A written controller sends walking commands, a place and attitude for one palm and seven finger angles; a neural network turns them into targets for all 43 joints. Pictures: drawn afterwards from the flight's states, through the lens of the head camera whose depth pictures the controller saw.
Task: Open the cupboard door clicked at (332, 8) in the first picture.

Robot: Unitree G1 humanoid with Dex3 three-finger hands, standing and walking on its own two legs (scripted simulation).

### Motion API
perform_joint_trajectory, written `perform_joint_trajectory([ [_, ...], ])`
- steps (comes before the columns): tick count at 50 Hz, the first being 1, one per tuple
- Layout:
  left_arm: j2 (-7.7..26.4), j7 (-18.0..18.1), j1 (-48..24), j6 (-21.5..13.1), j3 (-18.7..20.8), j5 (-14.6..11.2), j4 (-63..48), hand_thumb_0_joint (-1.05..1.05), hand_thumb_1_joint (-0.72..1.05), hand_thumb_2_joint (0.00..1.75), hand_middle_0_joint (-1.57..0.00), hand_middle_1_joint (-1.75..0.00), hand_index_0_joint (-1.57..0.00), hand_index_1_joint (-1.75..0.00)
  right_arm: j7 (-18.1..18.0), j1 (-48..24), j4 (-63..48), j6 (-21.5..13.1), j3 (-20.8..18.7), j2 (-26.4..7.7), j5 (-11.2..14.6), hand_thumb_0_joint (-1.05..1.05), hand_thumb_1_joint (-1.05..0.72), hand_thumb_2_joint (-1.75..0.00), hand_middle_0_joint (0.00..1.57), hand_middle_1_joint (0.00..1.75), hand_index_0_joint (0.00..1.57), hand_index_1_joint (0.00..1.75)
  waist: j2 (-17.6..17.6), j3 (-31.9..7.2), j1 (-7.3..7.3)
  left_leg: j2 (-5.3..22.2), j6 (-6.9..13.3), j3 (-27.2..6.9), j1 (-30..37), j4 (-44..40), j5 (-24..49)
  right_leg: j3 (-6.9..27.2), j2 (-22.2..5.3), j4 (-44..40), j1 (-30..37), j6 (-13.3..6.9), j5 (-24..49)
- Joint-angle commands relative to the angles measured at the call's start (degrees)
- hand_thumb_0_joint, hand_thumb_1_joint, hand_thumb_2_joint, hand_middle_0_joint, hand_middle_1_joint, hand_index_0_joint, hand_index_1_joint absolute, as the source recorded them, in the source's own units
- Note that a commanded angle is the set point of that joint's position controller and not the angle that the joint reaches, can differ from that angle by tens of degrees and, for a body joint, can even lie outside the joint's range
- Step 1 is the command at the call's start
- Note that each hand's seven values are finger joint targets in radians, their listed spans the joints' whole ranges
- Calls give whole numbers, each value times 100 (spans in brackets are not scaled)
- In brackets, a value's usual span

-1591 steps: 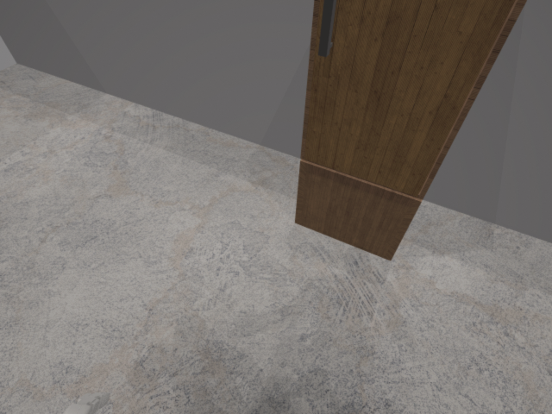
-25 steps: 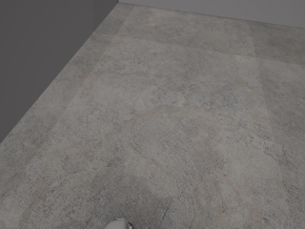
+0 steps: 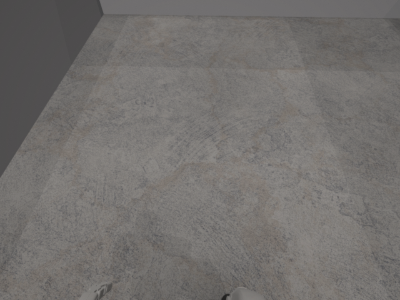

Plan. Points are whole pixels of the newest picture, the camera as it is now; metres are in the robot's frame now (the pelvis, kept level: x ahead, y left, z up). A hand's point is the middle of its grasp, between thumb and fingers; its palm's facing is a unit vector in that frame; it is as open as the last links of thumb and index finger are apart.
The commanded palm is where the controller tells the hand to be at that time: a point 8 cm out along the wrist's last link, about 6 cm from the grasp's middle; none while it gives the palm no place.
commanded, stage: turn to face it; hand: left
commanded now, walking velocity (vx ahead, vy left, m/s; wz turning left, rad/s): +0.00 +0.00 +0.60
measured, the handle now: out of the picture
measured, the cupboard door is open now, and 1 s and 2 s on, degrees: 43 43 43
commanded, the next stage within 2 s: none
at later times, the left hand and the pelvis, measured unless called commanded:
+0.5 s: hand (107, 278) +0.19 +0.23 -0.17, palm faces +0.26 -0.94 -0.22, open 7.3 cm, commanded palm none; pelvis +0.15 +0.02 +0.00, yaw +15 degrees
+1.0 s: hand (133, 296) +0.15 +0.16 -0.15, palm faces +0.56 -0.79 -0.25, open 7.4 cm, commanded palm none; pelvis +0.22 -0.03 +0.02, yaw +35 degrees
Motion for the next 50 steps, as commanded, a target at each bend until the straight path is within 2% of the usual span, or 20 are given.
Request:
perform_joint_trajectory([
  [1, 936, 243, 1577, -10, 167, -107, 194, 0, 90, 90, -20, -30, -20, -30, -115, -654, -675, -141, -153, -372, 89, 0, -90, -90, 20, 30, 20, 30, -899, -797, 737, 37, 171, -1098, -3244, 3558, -14, 2434, -2244, -1870, 2552, -930, 1445],
  [5, 291, 266, 611, -109, -91, -58, -31, 0, 90, 90, -20, -30, -20, -30, -77, -12, -307, 103, -66, 63, 29, 0, -90, -90, 20, 30, 20, 30, -693, -632, -6, 119, 59, -961, -2116, 2014, 726, 276, -1622, -2095, 1091, -361, 2286],
  [13, 522, 302, 620, 15, 69, -59, -207, 0, 90, 90, -20, -30, -20, -30, 70, -1039, -922, 207, -122, -97, 2, 0, -90, -90, 20, 30, 20, 30, -854, -450, 184, -141, 78, -419, -2364, 259, 1131, -379, -1686, -1376, 1926, -149, 3090],
  [16, 667, 307, 494, 109, 135, -73, -375, 0, 90, 90, -20, -30, -20, -30, 97, -722, -973, 212, -212, -457, -66, 0, -90, -90, 20, 30, 20, 30, -405, -611, -106, -353, 240, -386, -1269, -726, 1935, -673, -1587, -203, 1599, 177, 2499],
  [17, 605, 291, 575, 157, 129, -107, -489, 0, 90, 90, -20, -30, -20, -30, 77, -364, -991, 177, -306, -879, -115, 0, -90, -90, 20, 30, 20, 30, 642, -963, -244, 188, 614, -1323, -570, -1225, 3465, -831, -1176, 941, 996, 494, 1314],
  [18, 326, 260, 637, 208, 66, -196, -713, 0, 90, 90, -20, -30, -20, -30, 19, -152, -1066, 146, -442, -1526, -149, 0, -90, -90, 20, 30, 20, 30, 2245, -1226, -305, 1678, 1602, -3531, 183, -1688, 5584, -693, -268, 2574, -451, 888, -2541],
  [19, 516, 286, 181, 266, 6, -87, -996, 0, 90, 90, -20, -30, -20, -30, -33, -18, -1052, 194, -459, -1692, -105, 0, -90, -90, 20, 30, 20, 30, 1252, -1256, -441, 1841, 1804, -3853, -222, -1857, 4632, 221, -120, 3382, -375, 764, -2986],
  [20, 393, 302, 106, 283, 66, -76, -993, 0, 90, 90, -20, -30, -20, -30, -95, -339, -1143, 144, -465, -1676, -116, 0, -90, -90, 20, 30, 20, 30, 1214, -1379, -230, 1723, 1704, -3991, -267, -2014, 3811, 524, -117, 3843, -854, 772, -2596],
  [22, 464, 264, 53, 311, 98, -48, -893, 0, 90, 90, -20, -30, -20, -30, -137, -954, -1384, 119, -425, -1439, -84, 0, -90, -90, 20, 30, 20, 30, 952, -1062, -30, 1354, 1433, -3417, -819, -2178, 2809, 813, -299, 3835, -1023, 845, -1751],
  [25, 384, 203, 291, 375, 84, -44, -827, 0, 90, 90, -20, -30, -20, -30, -143, -1280, -1520, 65, -404, -1400, -94, 0, -90, -90, 20, 30, 20, 30, 520, -1105, 148, 922, 1230, -2659, -904, -2056, 3123, 707, -224, 2875, -659, 906, -1427],
  [31, 430, 207, 329, 411, 53, -46, -1011, 0, 90, 90, -20, -30, -20, -30, -57, -1484, -1636, 208, -532, -1574, -88, 0, -90, -90, 20, 30, 20, 30, 844, -1140, 101, 626, 1144, -2741, -1053, -1962, 2589, 454, 137, 1134, 99, 877, -1457],
  [34, 586, 226, 857, 354, 94, -53, -940, 0, 90, 90, -20, -30, -20, -30, -25, -1872, -1779, 285, -573, -1570, -40, 0, -90, -90, 20, 30, 20, 30, 888, -1078, 369, 342, 902, -2704, -1715, -1607, 2271, 328, 274, -254, 1164, 826, -685],
  [35, 776, 257, 1082, 309, 143, -36, -908, 0, 90, 90, -20, -30, -20, -30, -4, -1991, -1856, 299, -556, -1399, -3, 0, -90, -90, 20, 30, 20, 30, 453, -1072, 497, 20, 658, -2541, -2214, -1254, 1721, 535, -8, -1157, 1799, 739, -436],
  [36, 1280, 308, 1238, 255, 256, 50, -934, 0, 90, 90, -20, -30, -20, -30, 39, -2015, -1977, 319, -514, -1028, 46, 0, -90, -90, 20, 30, 20, 30, -1049, -933, 584, -722, 211, -1800, -3374, -37, 498, 2139, -1382, -2080, 2333, 239, -1084],
  [37, 1611, 322, 1030, 276, 268, 58, -1044, 0, 90, 90, -20, -30, -20, -30, 84, -2168, -2093, 295, -491, -929, 22, 0, -90, -90, 20, 30, 20, 30, -1853, -643, 621, -1019, 28, -1218, -3517, 1588, -618, 3027, -2647, -2439, 1678, -378, -748],
  [38, 1414, 347, 824, 252, 211, 23, -1106, 0, 90, 90, -20, -30, -20, -30, 102, -2158, -2032, 341, -508, -1080, -26, 0, -90, -90, 20, 30, 20, 30, -1328, -514, 465, -737, 82, -1458, -3352, 2556, -384, 2719, -2516, -2257, 1151, -500, -491],
  [40, 976, 366, 370, 233, 107, -3, -1163, 0, 90, 90, -20, -30, -20, -30, 137, -2044, -1833, 410, -487, -942, -22, 0, -90, -90, 20, 30, 20, 30, -1382, -389, 162, -471, -34, -1329, -3368, 3130, 189, 1470, -1796, -1680, 1281, -251, 1283],
  [42, 889, 345, 583, 186, 69, -2, -1106, 0, 90, 90, -20, -30, -20, -30, 169, -2153, -1810, 401, -399, -813, 14, 0, -90, -90, 20, 30, 20, 30, -1384, -538, 243, -501, -112, -1022, -3203, 2440, 244, 700, -1533, -1308, 1827, -100, 2869],
  [46, 1165, 340, 1197, 172, 153, 15, -885, 0, 90, 90, -20, -30, -20, -30, 213, -2611, -1889, 357, -272, -625, 48, 0, -90, -90, 20, 30, 20, 30, -1174, -742, 548, -680, -74, -493, -2665, 763, 226, 350, -1616, -852, 2574, -26, 4240],
  [50, 1335, 311, 1081, 184, 220, -7, -878, 0, 90, 90, -20, -30, -20, -30, 189, -2280, -1882, 315, -293, -788, 44, 0, -90, -90, 20, 30, 20, 30, -1252, -907, 314, -830, 93, -260, -1686, -607, 876, -42, -1672, -234, 2323, 153, 4160],
])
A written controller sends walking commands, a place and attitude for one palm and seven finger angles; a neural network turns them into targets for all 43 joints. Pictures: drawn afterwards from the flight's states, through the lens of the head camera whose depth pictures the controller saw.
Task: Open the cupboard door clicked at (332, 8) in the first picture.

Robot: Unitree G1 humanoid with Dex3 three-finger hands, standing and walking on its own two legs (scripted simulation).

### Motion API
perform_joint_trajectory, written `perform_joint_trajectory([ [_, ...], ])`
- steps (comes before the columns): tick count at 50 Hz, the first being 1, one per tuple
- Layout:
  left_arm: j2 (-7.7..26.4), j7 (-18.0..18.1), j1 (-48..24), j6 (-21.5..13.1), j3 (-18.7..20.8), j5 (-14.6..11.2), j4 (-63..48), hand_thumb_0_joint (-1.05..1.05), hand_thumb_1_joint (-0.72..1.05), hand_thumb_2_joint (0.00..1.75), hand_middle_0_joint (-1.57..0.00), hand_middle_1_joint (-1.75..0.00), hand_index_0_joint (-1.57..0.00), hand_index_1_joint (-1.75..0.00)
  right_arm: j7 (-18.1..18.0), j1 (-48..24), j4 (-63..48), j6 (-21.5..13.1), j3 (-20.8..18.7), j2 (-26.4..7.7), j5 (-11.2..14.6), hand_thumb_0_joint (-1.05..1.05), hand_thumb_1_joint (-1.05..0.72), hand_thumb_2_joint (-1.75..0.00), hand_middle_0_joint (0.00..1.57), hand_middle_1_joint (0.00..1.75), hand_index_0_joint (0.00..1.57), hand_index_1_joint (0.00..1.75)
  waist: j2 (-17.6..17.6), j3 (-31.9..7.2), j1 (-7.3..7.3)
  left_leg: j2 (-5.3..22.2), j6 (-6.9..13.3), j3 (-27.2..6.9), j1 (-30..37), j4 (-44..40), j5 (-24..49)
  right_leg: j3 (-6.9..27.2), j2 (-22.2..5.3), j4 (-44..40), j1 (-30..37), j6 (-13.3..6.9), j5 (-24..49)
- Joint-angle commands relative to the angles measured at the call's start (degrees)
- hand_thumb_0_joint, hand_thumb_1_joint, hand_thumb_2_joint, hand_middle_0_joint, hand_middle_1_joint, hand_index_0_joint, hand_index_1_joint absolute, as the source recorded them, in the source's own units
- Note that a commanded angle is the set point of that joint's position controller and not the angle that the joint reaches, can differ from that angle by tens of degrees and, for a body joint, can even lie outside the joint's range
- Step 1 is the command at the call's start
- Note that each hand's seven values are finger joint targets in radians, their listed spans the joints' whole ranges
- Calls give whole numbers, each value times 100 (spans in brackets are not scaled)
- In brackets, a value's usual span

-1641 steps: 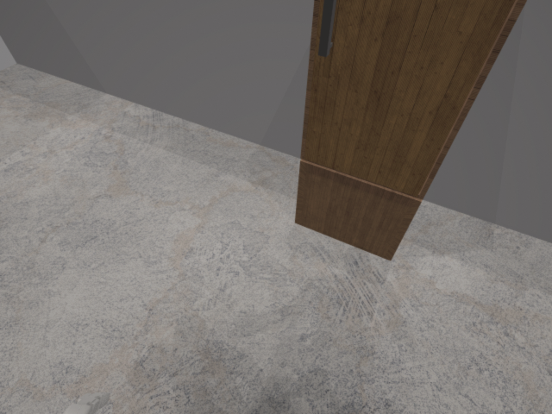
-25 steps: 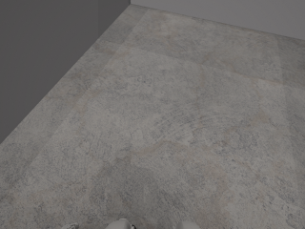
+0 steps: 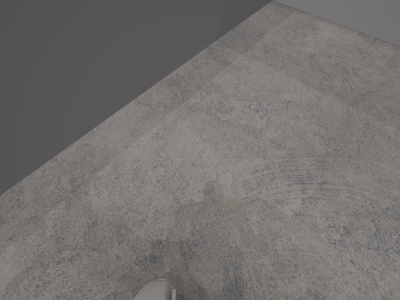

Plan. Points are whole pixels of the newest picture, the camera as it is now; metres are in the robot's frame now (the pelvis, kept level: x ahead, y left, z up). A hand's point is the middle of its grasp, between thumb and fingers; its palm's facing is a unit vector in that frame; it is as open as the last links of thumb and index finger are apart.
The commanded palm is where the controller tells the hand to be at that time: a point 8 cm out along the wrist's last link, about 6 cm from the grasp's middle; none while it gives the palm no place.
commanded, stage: turn to face it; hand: left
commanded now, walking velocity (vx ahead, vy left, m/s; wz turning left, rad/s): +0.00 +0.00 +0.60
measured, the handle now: out of the picture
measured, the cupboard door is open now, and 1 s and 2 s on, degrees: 43 43 43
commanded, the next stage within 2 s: none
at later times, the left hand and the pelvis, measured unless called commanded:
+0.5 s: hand out of the picture +0.09 +0.19 -0.15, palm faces +0.29 -0.91 -0.30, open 7.4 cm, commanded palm none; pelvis +0.04 -0.04 -0.01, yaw +18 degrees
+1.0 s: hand out of the picture -0.01 +0.20 -0.17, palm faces +0.59 -0.76 -0.27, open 7.4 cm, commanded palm none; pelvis +0.05 -0.03 +0.00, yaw +35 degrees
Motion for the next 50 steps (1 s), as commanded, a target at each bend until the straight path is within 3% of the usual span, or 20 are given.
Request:
perform_joint_trajectory([
  [1, 1397, 34, 228, -110, 400, -62, -294, 0, 90, 90, -20, -30, -20, -30, -46, 213, -480, -258, -86, -381, -37, 0, -90, -90, 20, 30, 20, 30, -859, -1267, -104, -237, 191, 383, 1029, -1728, 1117, 197, -1012, 680, 710, -239, 5047],
  [2, 1309, 7, 140, -103, 378, -105, -389, 0, 90, 90, -20, -30, -20, -30, -69, 647, -395, -305, -178, -736, -77, 0, -90, -90, 20, 30, 20, 30, -215, -1623, -367, 326, 438, -108, 2244, -1988, 2639, -16, -878, 1628, -193, 26, 4023],
  [3, 837, -42, 48, -76, 277, -148, -629, 0, 90, 90, -20, -30, -20, -30, -113, 1104, -342, -344, -367, -1410, -112, 0, -90, -90, 20, 30, 20, 30, 1661, -1930, -594, 2118, 1443, -2497, 3390, -2007, 5204, -47, 14, 3130, -2045, 434, -556],
  [4, 834, 17, -384, 15, 216, -83, -867, 0, 90, 90, -20, -30, -20, -30, -129, 1507, -245, -277, -378, -1577, -51, 0, -90, -90, 20, 30, 20, 30, 1270, -1912, -696, 2554, 1843, -2575, 3132, -1967, 5780, 624, 142, 3799, -2311, 362, -1704],
  [9, 732, -38, -315, 175, 282, -56, -451, 0, 90, 90, -20, -30, -20, -30, -308, 372, -463, -356, -234, -1052, -88, 0, -90, -90, 20, 30, 20, 30, 1070, -1079, -85, 1434, 1260, -1762, 1464, -2438, 3322, 1112, 202, 3397, -2049, 420, -434],
  [15, 631, -56, -330, 145, 270, -69, -549, 0, 90, 90, -20, -30, -20, -30, -261, 338, -461, -300, -289, -1061, -129, 0, -90, -90, 20, 30, 20, 30, 1130, -997, -55, 1181, 1183, -2073, 937, -2377, 2681, 830, 651, 1503, -1099, 346, -382],
  [18, 722, -30, 173, 44, 316, -88, -463, 0, 90, 90, -20, -30, -20, -30, -251, 111, -542, -259, -314, -994, -72, 0, -90, -90, 20, 30, 20, 30, 935, -1108, 225, 855, 873, -2055, 288, -1821, 2430, 708, 797, -131, 179, 276, 625],
  [19, 1078, 16, 430, -26, 391, -27, -455, 0, 90, 90, -20, -30, -20, -30, -220, 93, -616, -255, -289, -745, -18, 0, -90, -90, 20, 30, 20, 30, 93, -1167, 380, 385, 541, -1701, -405, -1098, 1433, 1426, 96, -1092, 908, 99, 665],
  [20, 1598, 63, 464, -74, 490, 49, -470, 0, 90, 90, -20, -30, -20, -30, -184, 183, -725, -270, -230, -323, 4, 0, -90, -90, 20, 30, 20, 30, -1564, -1103, 392, -520, 47, -636, -1280, 457, -613, 3202, -1614, -1632, 1191, -602, 1190],
  [21, 1689, 68, 368, -39, 431, -3, -545, 0, 90, 90, -20, -30, -20, -30, -149, 164, -755, -247, -243, -466, -47, 0, -90, -90, 20, 30, 20, 30, -1312, -1035, 383, -255, 113, -837, -1100, 1772, -1118, 3179, -2104, -1615, 427, -1034, 1341],
  [22, 1356, 111, 98, -68, 397, -15, -559, 0, 90, 90, -20, -30, -20, -30, -164, 82, -643, -202, -261, -470, -55, 0, -90, -90, 20, 30, 20, 30, -1383, -923, 209, -64, 94, -957, -1207, 2466, -850, 3077, -1759, -1465, 259, -1025, 1726],
  [24, 979, 121, -333, -53, 287, -33, -650, 0, 90, 90, -20, -30, -20, -30, -97, 255, -457, -144, -224, -361, -39, 0, -90, -90, 20, 30, 20, 30, -1159, -819, -35, 148, -25, -762, -1105, 2655, -199, 1736, -1171, -1114, 259, -810, 2792],
  [27, 951, 111, -129, -104, 263, -30, -590, 0, 90, 90, -20, -30, -20, -30, -45, 118, -385, -103, -135, -202, -20, 0, -90, -90, 20, 30, 20, 30, -957, -854, 29, 120, -109, -385, -858, 1770, -30, 956, -976, -937, 620, -649, 3787],
  [33, 1232, 93, 249, -94, 382, 10, -375, 0, 90, 90, -20, -30, -20, -30, -17, -187, -476, -183, -42, -94, 12, 0, -90, -90, 20, 30, 20, 30, -954, -1008, 260, 35, -1, 81, -222, -151, -139, 662, -1225, -552, 1062, -686, 4369],
  [36, 1282, 48, 144, -72, 429, -50, -344, 0, 90, 90, -20, -30, -20, -30, -46, 313, -408, -246, -93, -280, -20, 0, -90, -90, 20, 30, 20, 30, -775, -1202, -40, -99, 138, 234, 945, -1664, 919, 254, -1124, 285, 597, -334, 4056],
  [37, 1176, 21, 71, -52, 412, -99, -424, 0, 90, 90, -20, -30, -20, -30, -62, 744, -323, -293, -178, -616, -54, 0, -90, -90, 20, 30, 20, 30, -64, -1494, -297, 331, 338, -208, 2014, -2143, 2075, 24, -967, 1160, -196, -63, 3189],
  [38, 737, -35, -33, -11, 319, -143, -665, 0, 90, 90, -20, -30, -20, -30, -104, 1146, -304, -323, -369, -1310, -110, 0, -90, -90, 20, 30, 20, 30, 1838, -1655, -515, 2058, 1253, -2598, 2956, -2290, 4295, -121, -51, 2590, -2003, 408, -806],
  [39, 702, 6, -481, 80, 220, -67, -882, 0, 90, 90, -20, -30, -20, -30, -140, 1487, -209, -256, -391, -1509, -73, 0, -90, -90, 20, 30, 20, 30, 1592, -1566, -637, 2546, 1716, -2759, 2675, -2311, 4746, 536, 78, 3348, -2329, 361, -1815],
  [44, 703, -49, -413, 174, 303, -46, -456, 0, 90, 90, -20, -30, -20, -30, -315, 525, -420, -362, -226, -980, -101, 0, -90, -90, 20, 30, 20, 30, 1003, -991, -90, 1427, 1238, -1922, 1436, -2587, 3043, 1098, 186, 3449, -2127, 386, -339],
  [50, 638, -47, -474, 164, 266, -69, -544, 0, 90, 90, -20, -30, -20, -30, -273, 566, -380, -316, -266, -1008, -126, 0, -90, -90, 20, 30, 20, 30, 1035, -991, -121, 1252, 1237, -2111, 1198, -2550, 2605, 933, 522, 1884, -1427, 349, -409],
])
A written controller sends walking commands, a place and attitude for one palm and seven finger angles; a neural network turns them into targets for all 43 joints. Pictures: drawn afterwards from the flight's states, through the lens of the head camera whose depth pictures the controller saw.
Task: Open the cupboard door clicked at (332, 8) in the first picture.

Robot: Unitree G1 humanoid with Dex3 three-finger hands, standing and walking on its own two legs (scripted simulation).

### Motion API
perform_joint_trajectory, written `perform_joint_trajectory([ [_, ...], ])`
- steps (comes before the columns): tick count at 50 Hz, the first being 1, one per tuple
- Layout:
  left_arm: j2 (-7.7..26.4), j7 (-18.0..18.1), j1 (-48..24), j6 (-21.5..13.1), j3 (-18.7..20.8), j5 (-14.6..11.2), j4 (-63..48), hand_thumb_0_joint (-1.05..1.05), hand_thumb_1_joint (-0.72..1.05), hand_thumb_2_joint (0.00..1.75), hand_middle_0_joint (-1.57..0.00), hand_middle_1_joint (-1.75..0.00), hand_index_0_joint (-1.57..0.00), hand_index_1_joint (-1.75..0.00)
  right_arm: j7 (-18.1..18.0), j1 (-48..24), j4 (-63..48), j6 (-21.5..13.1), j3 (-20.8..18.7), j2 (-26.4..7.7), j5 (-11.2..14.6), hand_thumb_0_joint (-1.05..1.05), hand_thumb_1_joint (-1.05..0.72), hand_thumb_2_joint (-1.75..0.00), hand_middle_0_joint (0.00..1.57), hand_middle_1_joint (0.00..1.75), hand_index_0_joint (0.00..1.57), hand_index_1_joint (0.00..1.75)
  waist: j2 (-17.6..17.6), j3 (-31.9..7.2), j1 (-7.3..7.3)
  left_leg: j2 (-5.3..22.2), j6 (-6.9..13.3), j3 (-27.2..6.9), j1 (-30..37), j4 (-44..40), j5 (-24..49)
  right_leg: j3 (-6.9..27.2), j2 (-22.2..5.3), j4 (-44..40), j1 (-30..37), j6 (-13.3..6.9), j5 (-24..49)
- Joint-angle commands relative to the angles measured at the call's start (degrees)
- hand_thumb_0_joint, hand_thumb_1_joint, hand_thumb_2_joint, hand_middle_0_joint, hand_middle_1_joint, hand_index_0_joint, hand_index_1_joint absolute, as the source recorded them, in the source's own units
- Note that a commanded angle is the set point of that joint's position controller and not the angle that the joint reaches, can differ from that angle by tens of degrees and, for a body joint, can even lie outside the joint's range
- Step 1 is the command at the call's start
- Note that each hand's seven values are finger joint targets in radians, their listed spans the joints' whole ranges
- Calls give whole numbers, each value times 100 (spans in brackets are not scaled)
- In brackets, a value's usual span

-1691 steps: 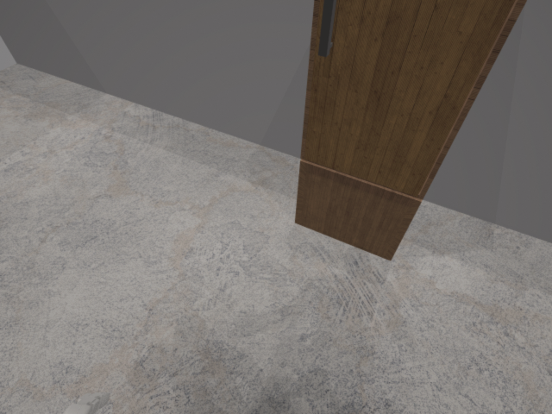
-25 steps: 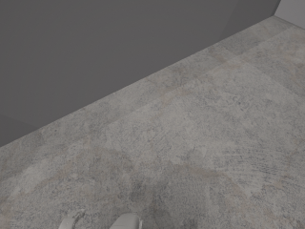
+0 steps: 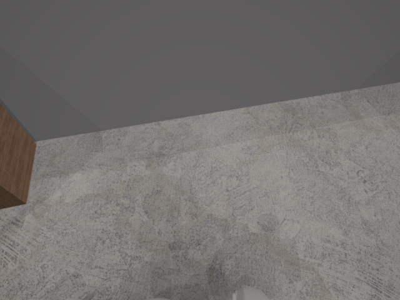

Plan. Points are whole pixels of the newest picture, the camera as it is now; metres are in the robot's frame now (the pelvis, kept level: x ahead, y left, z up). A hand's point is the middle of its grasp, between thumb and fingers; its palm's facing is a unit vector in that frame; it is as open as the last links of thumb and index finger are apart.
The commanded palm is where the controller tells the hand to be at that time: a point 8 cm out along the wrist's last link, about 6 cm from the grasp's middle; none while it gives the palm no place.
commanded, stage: turn to face it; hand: left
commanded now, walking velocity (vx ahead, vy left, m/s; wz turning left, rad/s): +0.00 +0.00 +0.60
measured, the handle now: out of the picture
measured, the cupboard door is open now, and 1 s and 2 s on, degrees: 43 43 43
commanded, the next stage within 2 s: take the last steps up to it in 1.70 s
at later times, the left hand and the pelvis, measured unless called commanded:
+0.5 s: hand out of the picture +0.00 +0.18 -0.18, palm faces +0.36 -0.91 -0.22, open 7.3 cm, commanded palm none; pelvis +0.01 -0.02 -0.01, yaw +20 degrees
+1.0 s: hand out of the picture +0.02 +0.19 -0.15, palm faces +0.58 -0.76 -0.29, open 7.4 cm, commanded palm none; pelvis +0.05 -0.04 +0.00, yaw +38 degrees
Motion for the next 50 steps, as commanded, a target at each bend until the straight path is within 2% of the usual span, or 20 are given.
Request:
perform_joint_trajectory([
  [1, 278, -7, -21, -171, 28, -12, -543, 0, 90, 90, -20, -30, -20, -30, -83, 133, -339, -68, -385, -1206, -35, 0, -90, -90, 20, 30, 20, 30, 956, -764, -115, 1338, 774, -1573, 454, -916, 1482, -97, 246, -1056, 364, -65, -5],
  [5, 454, 44, 687, -295, 95, -32, -420, 0, 90, 90, -20, -30, -20, -30, -61, -190, -470, -18, -405, -1066, 38, 0, -90, -90, 20, 30, 20, 30, 686, -954, 248, 889, 380, -1588, -445, -200, 1047, -105, 289, -3249, 2089, -184, 1108],
  [6, 917, 102, 851, -363, 194, 55, -411, 0, 90, 90, -20, -30, -20, -30, -26, -125, -535, -17, -367, -725, 101, 0, -90, -90, 20, 30, 20, 30, -633, -996, 339, 235, -26, -977, -1461, 861, -286, 1141, -896, -4115, 2894, -526, 964],
  [7, 1270, 115, 790, -360, 223, 92, -472, 0, 90, 90, -20, -30, -20, -30, 6, -151, -665, -32, -333, -541, 91, 0, -90, -90, 20, 30, 20, 30, -1799, -788, 357, -390, -361, -128, -1913, 2456, -2108, 2327, -2305, -4435, 2542, -1246, 1500],
  [9, 851, 178, 276, -359, 136, 17, -587, 0, 90, 90, -20, -30, -20, -30, 30, -57, -448, 89, -409, -669, 38, 0, -90, -90, 20, 30, 20, 30, -1338, -630, 33, 92, -349, -402, -1761, 4024, -1678, 1671, -1986, -4180, 1806, -1322, 1909],
  [12, 515, 147, 28, -401, 15, 29, -622, 0, 90, 90, -20, -30, -20, -30, 125, -96, -297, 140, -302, -492, 46, 0, -90, -90, 20, 30, 20, 30, -1140, -433, -105, 287, -514, -17, -1624, 3896, -1063, 188, -1370, -3808, 1823, -1102, 3282],
  [19, 840, 120, 691, -407, 140, 82, -303, 0, 90, 90, -20, -30, -20, -30, 172, -574, -382, 67, -173, -252, 101, 0, -90, -90, 20, 30, 20, 30, -1213, -700, 265, 182, -454, 639, -939, 1575, -1279, -381, -1573, -3276, 2631, -1054, 4523],
  [23, 938, 61, 555, -370, 196, -5, -329, 0, 90, 90, -20, -30, -20, -30, 135, 30, -299, -22, -232, -534, 61, 0, -90, -90, 20, 30, 20, 30, -745, -1002, -126, 63, -249, 790, 612, -301, 97, -883, -1482, -2130, 1965, -613, 4145],
  [24, 719, 34, 499, -348, 163, -33, -439, 0, 90, 90, -20, -30, -20, -30, 115, 391, -268, -66, -353, -993, 23, 0, -90, -90, 20, 30, 20, 30, 309, -1335, -331, 931, 118, -302, 1689, -638, 1427, -1118, -1079, -1030, 912, -290, 2737],
  [25, 305, -7, 261, -311, 24, -74, -725, 0, 90, 90, -20, -30, -20, -30, 58, 849, -232, -72, -521, -1668, -5, 0, -90, -90, 20, 30, 20, 30, 1999, -1430, -590, 2507, 1107, -2361, 2319, -725, 3957, -989, -307, 319, -651, 62, -1324],
  [26, 431, 60, -148, -210, 19, 15, -838, 0, 90, 90, -20, -30, -20, -30, 7, 1134, -73, -42, -508, -1681, 20, 0, -90, -90, 20, 30, 20, 30, 1287, -1453, -695, 2632, 1347, -2245, 1990, -709, 3434, -236, -268, 892, -733, -51, -1439],
  [28, 364, 62, -327, -181, 49, -14, -676, 0, 90, 90, -20, -30, -20, -30, -114, 580, -239, -77, -448, -1415, -10, 0, -90, -90, 20, 30, 20, 30, 1332, -1015, -449, 2062, 1100, -1948, 1197, -891, 2283, 128, -282, 1133, -836, -51, -621],
  [32, 345, -26, 68, -138, 66, 13, -420, 0, 90, 90, -20, -30, -20, -30, -124, 113, -350, -139, -319, -1170, -6, 0, -90, -90, 20, 30, 20, 30, 759, -754, -74, 1453, 769, -1328, 755, -1050, 1799, 74, -114, 552, -413, -4, 149],
  [39, 334, 0, -139, -182, 19, -14, -594, 0, 90, 90, -20, -30, -20, -30, -92, 236, -312, -77, -383, -1194, -25, 0, -90, -90, 20, 30, 20, 30, 988, -841, -152, 1284, 790, -1732, 659, -829, 1940, -37, 266, -1047, 310, -43, 9],
  [42, 352, 29, 292, -251, 42, -48, -526, 0, 90, 90, -20, -30, -20, -30, -89, -16, -378, -38, -412, -1173, 2, 0, -90, -90, 20, 30, 20, 30, 1018, -949, 55, 1069, 609, -1823, 243, -433, 2089, -154, 464, -2352, 1304, -114, 615],
  [43, 453, 57, 505, -302, 75, -53, -479, 0, 90, 90, -20, -30, -20, -30, -82, -86, -424, -33, -403, -1078, 43, 0, -90, -90, 20, 30, 20, 30, 773, -968, 193, 879, 415, -1787, -169, -155, 1751, -101, 355, -3181, 1979, -155, 1175],
  [44, 867, 107, 733, -370, 164, 24, -453, 0, 90, 90, -20, -30, -20, -30, -40, -71, -481, -35, -376, -803, 105, 0, -90, -90, 20, 30, 20, 30, -274, -1049, 317, 365, 50, -1291, -1107, 681, 479, 891, -612, -3956, 2862, -418, 1300],
  [45, 1250, 130, 750, -380, 228, 84, -469, 0, 90, 90, -20, -30, -20, -30, -10, -42, -612, -47, -329, -508, 112, 0, -90, -90, 20, 30, 20, 30, -1641, -910, 323, -466, -375, -202, -1833, 2163, -1931, 2226, -2148, -4254, 2888, -1166, 1981],
  [46, 1153, 150, 668, -379, 161, 39, -507, 0, 90, 90, -20, -30, -20, -30, 11, -100, -553, 5, -369, -721, 42, 0, -90, -90, 20, 30, 20, 30, -1247, -720, 276, -121, -325, -429, -1723, 3380, -2082, 2057, -2363, -4196, 2137, -1466, 2128],
  [50, 532, 153, 20, -406, 5, 12, -630, 0, 90, 90, -20, -30, -20, -30, 117, -55, -272, 129, -304, -503, 54, 0, -90, -90, 20, 30, 20, 30, -1140, -502, -119, 246, -513, -83, -1673, 3992, -1055, 198, -1322, -3726, 2025, -1088, 3658],
])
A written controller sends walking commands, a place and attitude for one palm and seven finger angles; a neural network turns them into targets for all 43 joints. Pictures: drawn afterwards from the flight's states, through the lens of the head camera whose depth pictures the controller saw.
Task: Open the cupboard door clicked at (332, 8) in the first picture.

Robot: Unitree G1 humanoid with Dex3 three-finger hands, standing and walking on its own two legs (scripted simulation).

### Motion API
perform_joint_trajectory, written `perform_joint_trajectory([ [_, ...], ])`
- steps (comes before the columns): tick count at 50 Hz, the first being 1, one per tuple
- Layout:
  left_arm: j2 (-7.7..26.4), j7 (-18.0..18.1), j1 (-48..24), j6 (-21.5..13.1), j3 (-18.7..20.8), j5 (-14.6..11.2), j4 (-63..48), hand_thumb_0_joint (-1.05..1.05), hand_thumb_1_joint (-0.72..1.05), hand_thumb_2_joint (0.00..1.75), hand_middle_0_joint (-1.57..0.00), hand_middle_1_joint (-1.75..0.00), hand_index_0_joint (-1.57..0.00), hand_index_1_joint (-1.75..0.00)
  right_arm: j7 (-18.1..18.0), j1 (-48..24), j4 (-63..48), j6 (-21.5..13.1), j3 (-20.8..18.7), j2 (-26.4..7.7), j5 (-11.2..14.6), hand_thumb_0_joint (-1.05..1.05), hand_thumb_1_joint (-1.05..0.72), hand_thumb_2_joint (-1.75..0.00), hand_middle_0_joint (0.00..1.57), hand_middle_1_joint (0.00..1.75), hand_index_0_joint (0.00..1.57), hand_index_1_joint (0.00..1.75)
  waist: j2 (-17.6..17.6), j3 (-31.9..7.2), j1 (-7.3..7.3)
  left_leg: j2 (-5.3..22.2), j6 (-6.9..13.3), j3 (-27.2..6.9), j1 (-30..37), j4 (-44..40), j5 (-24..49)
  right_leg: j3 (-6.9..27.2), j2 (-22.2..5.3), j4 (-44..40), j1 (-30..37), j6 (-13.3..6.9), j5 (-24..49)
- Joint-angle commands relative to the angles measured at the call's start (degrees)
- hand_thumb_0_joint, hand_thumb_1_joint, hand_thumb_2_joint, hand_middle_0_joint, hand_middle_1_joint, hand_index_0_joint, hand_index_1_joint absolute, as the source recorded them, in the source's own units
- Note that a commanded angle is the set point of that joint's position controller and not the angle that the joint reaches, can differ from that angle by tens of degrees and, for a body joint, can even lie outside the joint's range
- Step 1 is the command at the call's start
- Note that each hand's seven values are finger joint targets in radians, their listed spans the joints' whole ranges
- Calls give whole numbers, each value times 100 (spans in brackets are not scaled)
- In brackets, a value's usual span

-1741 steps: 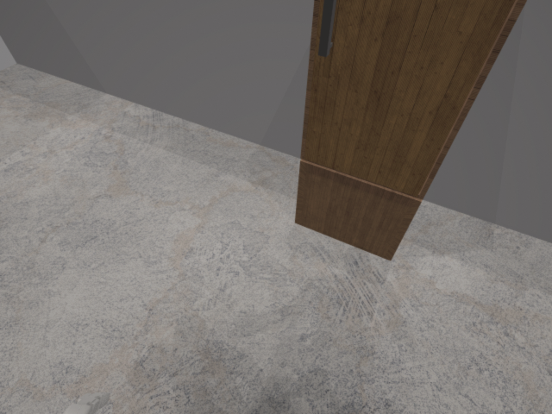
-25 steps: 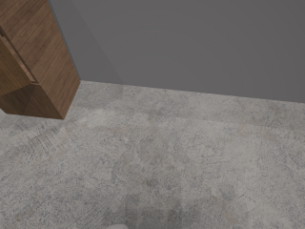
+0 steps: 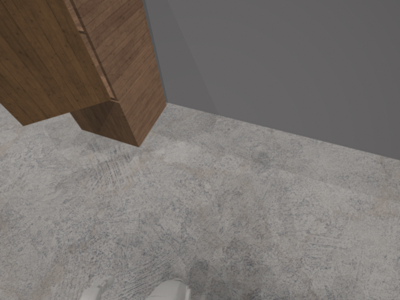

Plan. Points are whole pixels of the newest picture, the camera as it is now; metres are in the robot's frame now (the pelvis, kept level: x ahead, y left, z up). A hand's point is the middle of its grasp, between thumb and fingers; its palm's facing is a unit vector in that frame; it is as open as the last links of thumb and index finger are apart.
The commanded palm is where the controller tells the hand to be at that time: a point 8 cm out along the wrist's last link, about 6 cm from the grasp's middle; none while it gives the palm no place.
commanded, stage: turn to face it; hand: left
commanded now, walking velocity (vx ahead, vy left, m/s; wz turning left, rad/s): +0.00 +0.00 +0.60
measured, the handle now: out of the picture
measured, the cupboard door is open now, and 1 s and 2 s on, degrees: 43 43 43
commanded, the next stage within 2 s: take the last steps up to it in 0.70 s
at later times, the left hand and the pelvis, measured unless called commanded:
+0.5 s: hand out of the picture +0.04 +0.26 -0.16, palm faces +0.30 -0.92 -0.25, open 7.4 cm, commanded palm none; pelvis +0.03 +0.03 +0.01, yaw +15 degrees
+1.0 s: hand out of the picture +0.01 +0.19 -0.16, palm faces +0.47 -0.85 -0.23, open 7.3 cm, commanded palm none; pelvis +0.07 +0.01 +0.01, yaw +26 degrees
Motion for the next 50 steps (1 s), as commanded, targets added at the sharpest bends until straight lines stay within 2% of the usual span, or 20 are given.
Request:
perform_joint_trajectory([
  [1, 933, 73, 214, -144, 232, 5, -351, 0, 90, 90, -20, -30, -20, -30, 53, -267, -503, -136, -54, -268, 12, 0, -90, -90, 20, 30, 20, 30, -1509, -643, 142, 433, -168, 313, -556, 570, 206, 437, -1469, -1163, 975, -533, 3488],
  [7, 1272, 44, 851, -133, 357, 46, -46, 0, 90, 90, -20, -30, -20, -30, 94, -801, -605, -199, 71, -82, 47, 0, -90, -90, 20, 30, 20, 30, -1535, -730, 477, 300, -75, 920, 72, -1455, 71, 33, -1678, -722, 1456, -492, 4483],
  [9, 1309, 33, 846, -119, 384, 61, -1, 0, 90, 90, -20, -30, -20, -30, 87, -687, -615, -233, 67, -89, 56, 0, -90, -90, 20, 30, 20, 30, -1668, -820, 418, 240, 0, 1029, 417, -2069, 242, -87, -1691, -457, 1445, -405, 4506],
  [11, 1348, 7, 695, -119, 406, -4, -29, 0, 90, 90, -20, -30, -20, -30, 50, -223, -526, -286, 34, -277, 17, 0, -90, -90, 20, 30, 20, 30, -1381, -1041, 97, 141, 122, 1110, 1399, -3136, 1113, -366, -1600, 246, 1030, -159, 4325],
  [12, 1247, -24, 631, -105, 380, -55, -108, 0, 90, 90, -20, -30, -20, -30, 32, 156, -439, -333, -54, -597, -19, 0, -90, -90, 20, 30, 20, 30, -665, -1347, -136, 563, 330, 721, 2551, -3548, 2373, -574, -1433, 1140, 181, 111, 3483],
  [13, 815, -80, 584, -78, 280, -98, -334, 0, 90, 90, -20, -30, -20, -30, -10, 614, -402, -380, -223, -1271, -69, 0, -90, -90, 20, 30, 20, 30, 1229, -1662, -355, 2274, 1253, -1579, 3649, -3577, 4802, -707, -551, 2611, -1569, 543, -553],
  [14, 728, -30, 145, -1, 178, -37, -519, 0, 90, 90, -20, -30, -20, -30, -45, 1012, -293, -318, -238, -1453, -12, 0, -90, -90, 20, 30, 20, 30, 984, -1680, -476, 2809, 1713, -1771, 3346, -3628, 5572, -50, -411, 3327, -1761, 467, -1949],
  [16, 701, 20, -115, 76, 218, -40, -334, 0, 90, 90, -20, -30, -20, -30, -211, 626, -358, -373, -176, -1211, -30, 0, -90, -90, 20, 30, 20, 30, 856, -1319, -309, 2393, 1560, -1494, 2727, -3771, 4926, 494, -469, 3685, -1983, 491, -1371],
  [18, 721, -51, 104, 133, 249, -15, -92, 0, 90, 90, -20, -30, -20, -30, -245, 147, -457, -405, -57, -905, -47, 0, -90, -90, 20, 30, 20, 30, 583, -890, 6, 1901, 1293, -933, 2122, -3970, 4292, 525, -414, 3619, -1760, 499, -671],
  [20, 679, -87, 312, 148, 243, -7, 30, 0, 90, 90, -20, -30, -20, -30, -250, 43, -465, -449, -3, -821, -48, 0, -90, -90, 20, 30, 20, 30, 383, -908, 149, 1747, 1234, -716, 2057, -3998, 4218, 449, -342, 3252, -1550, 521, -477],
  [28, 538, -88, 172, 123, 169, -26, -34, 0, 90, 90, -20, -30, -20, -30, -218, 153, -314, -391, -19, -800, -74, 0, -90, -90, 20, 30, 20, 30, 566, -840, 91, 1600, 1206, -898, 1810, -3963, 3678, 168, 51, 1409, -751, 473, -519],
  [30, 526, -78, 328, 76, 165, -45, 28, 0, 90, 90, -20, -30, -20, -30, -222, 109, -298, -371, -20, -777, -68, 0, -90, -90, 20, 30, 20, 30, 586, -860, 159, 1550, 1149, -990, 1673, -3805, 3716, 126, 171, 777, -314, 416, -325],
  [32, 587, -50, 696, -17, 191, -55, 151, 0, 90, 90, -20, -30, -20, -30, -216, -6, -277, -371, -9, -679, -16, 0, -90, -90, 20, 30, 20, 30, 395, -989, 371, 1289, 851, -881, 1388, -3390, 3355, 99, 153, -586, 559, 365, 727],
  [33, 845, -9, 828, -89, 235, -20, 205, 0, 90, 90, -20, -30, -20, -30, -188, 52, -272, -387, 13, -462, 40, 0, -90, -90, 20, 30, 20, 30, -232, -1044, 409, 938, 542, -622, 823, -2917, 2479, 653, -379, -1148, 1251, 207, 1261],
  [34, 1285, 32, 962, -151, 316, 49, 261, 0, 90, 90, -20, -30, -20, -30, -139, 134, -340, -402, 64, -145, 81, 0, -90, -90, 20, 30, 20, 30, -1583, -1040, 425, 137, 149, 178, 23, -1941, 721, 1890, -1633, -1430, 1707, -325, 2228],
  [35, 1413, 24, 1019, -155, 290, 31, 247, 0, 90, 90, -20, -30, -20, -30, -134, 6, -387, -333, 52, -178, 57, 0, -90, -90, 20, 30, 20, 30, -1683, -920, 494, 42, 86, 161, 45, -806, -904, 2199, -2378, -1569, 1117, -900, 2710],
  [37, 1043, 60, 690, -182, 213, -1, 248, 0, 90, 90, -20, -30, -20, -30, -150, -96, -199, -234, 9, -243, 18, 0, -90, -90, 20, 30, 20, 30, -1689, -502, 314, 266, 41, -2, -321, 412, -483, 1733, -1828, -1355, 892, -947, 3568],
  [40, 811, 67, 568, -193, 182, 3, 232, 0, 90, 90, -20, -30, -20, -30, -99, -37, -1, -211, 60, -52, 47, 0, -90, -90, 20, 30, 20, 30, -1327, -628, 228, 351, -40, 190, -131, 269, 14, 741, -1413, -1192, 990, -720, 3985],
  [45, 919, 6, 1106, -270, 288, 39, 533, 0, 90, 90, -20, -30, -20, -30, -7, -425, -55, -289, 109, 60, 16, 0, -90, -90, 20, 30, 20, 30, -1191, -446, 537, 434, -70, 552, -202, -889, 91, 858, -1736, -1600, 1350, -714, 2498],
  [50, 1089, -66, 1262, -305, 367, 83, 762, 0, 90, 90, -20, -30, -20, -30, 100, -710, -218, -381, 132, 45, 12, 0, -90, -90, 20, 30, 20, 30, -1354, -332, 625, 515, 30, 708, -47, -1829, 124, 829, -1976, -1785, 1307, -722, 1124],
])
